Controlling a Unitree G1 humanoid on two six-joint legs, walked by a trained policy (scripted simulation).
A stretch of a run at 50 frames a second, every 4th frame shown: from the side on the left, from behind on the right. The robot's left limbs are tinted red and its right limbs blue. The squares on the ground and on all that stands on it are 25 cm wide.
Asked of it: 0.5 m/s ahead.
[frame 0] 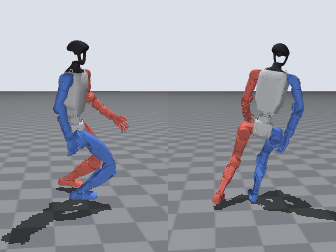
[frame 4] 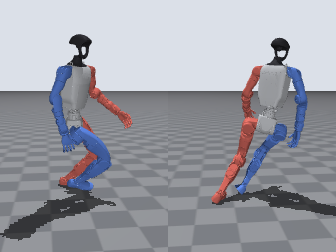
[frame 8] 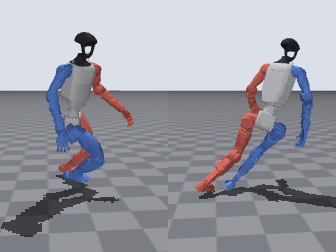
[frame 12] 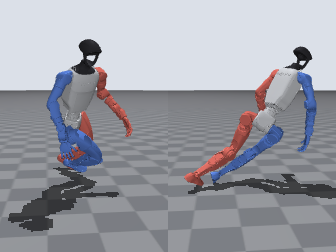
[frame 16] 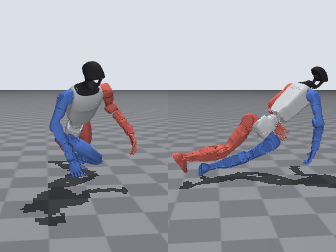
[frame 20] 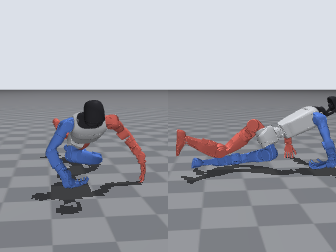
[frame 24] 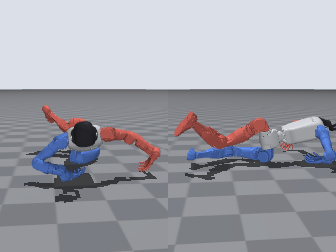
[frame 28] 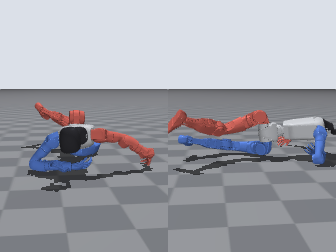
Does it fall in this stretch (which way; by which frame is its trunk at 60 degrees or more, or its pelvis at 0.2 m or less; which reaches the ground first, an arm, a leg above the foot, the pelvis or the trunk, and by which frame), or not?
yes: goes over to its right; its trunk at 60 degrees or more by frame 20; the right arm reaches the ground first, by frame 20
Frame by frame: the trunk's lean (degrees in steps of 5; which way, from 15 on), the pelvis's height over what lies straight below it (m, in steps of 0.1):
0: 15 to its right, 0.6
4: 10, 0.6
8: 20 forward and to its right, 0.6
12: 30 to its right, 0.5
16: 45 to its right, 0.4
20: 65 to its right, 0.3
24: 75 to its right, 0.2
28: 85 to its right, 0.2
